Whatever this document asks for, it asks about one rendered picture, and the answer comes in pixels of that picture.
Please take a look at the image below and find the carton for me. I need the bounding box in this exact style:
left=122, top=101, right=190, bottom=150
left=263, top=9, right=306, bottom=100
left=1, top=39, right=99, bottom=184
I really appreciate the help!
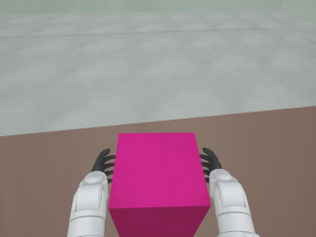
left=108, top=132, right=211, bottom=237

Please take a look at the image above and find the robot left forearm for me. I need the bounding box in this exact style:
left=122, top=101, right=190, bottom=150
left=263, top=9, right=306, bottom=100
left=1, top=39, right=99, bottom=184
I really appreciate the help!
left=67, top=171, right=109, bottom=237

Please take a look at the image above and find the robot left hand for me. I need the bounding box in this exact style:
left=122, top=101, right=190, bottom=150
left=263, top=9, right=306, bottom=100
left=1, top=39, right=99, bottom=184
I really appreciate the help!
left=91, top=148, right=116, bottom=184

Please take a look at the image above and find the robot right forearm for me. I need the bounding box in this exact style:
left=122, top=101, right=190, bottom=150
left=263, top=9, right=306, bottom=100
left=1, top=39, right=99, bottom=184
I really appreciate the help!
left=209, top=169, right=260, bottom=237

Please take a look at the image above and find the robot right hand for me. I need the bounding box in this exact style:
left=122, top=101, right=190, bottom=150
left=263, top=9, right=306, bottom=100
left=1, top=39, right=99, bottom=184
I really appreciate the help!
left=199, top=147, right=222, bottom=183

